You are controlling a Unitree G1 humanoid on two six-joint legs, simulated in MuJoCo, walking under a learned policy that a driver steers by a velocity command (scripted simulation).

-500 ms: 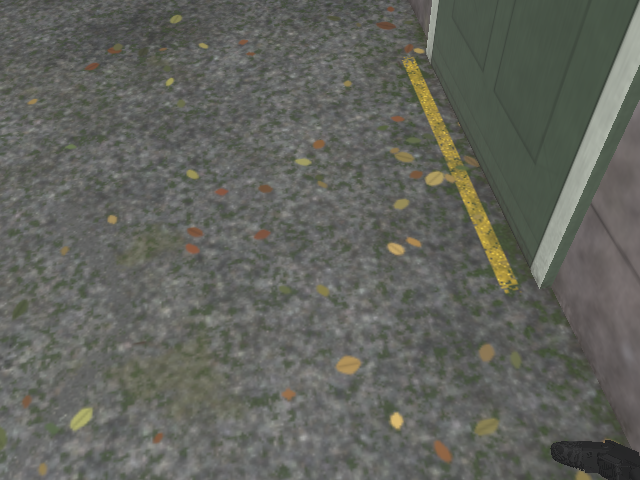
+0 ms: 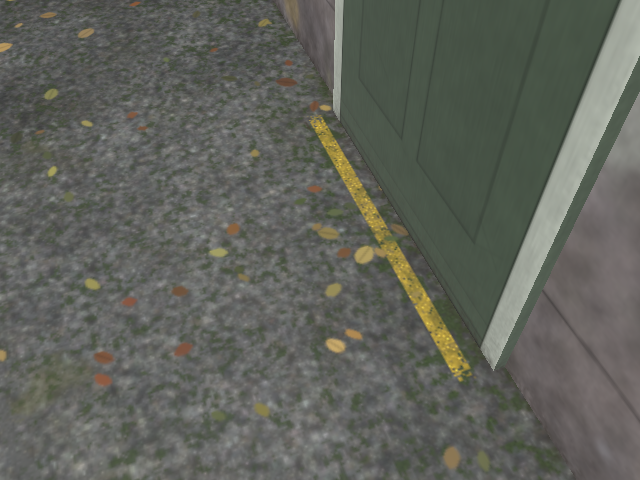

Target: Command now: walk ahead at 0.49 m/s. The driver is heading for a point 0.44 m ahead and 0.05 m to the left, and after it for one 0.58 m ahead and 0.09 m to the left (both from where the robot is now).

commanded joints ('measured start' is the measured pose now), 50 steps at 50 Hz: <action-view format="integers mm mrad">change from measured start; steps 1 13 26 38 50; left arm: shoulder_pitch -115 149 188 210 128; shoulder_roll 99 140 224 148 94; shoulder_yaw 13 16 32 23 24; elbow -106 -29 38 -46 -33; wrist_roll -2 46 10 16 15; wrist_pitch -27 -28 14 60 67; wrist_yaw -21 5 60 75 68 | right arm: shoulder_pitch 25 -59 -263 -162 -179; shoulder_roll -188 -109 -105 -141 -98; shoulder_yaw -39 5 -12 -35 -14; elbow -35 -132 -285 -294 -247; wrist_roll -1 5 -12 -24 -23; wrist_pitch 12 -1 12 39 75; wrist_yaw -7 14 69 1 -19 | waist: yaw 8 72 101 108 72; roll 94 -45 -89 124 142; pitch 59 -47 31 -168 -83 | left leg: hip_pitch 16 -635 -565 -294 -317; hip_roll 320 196 109 277 231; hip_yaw -148 -115 -25 -354 -347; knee -1 923 404 131 85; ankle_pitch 366 -51 227 560 14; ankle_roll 143 -49 -30 217 156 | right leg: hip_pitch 8 461 573 92 290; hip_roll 30 -155 -170 22 50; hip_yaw -20 197 -147 57 30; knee -60 -402 -235 625 21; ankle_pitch -70 -24 306 -454 -316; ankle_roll -29 -248 -100 48 56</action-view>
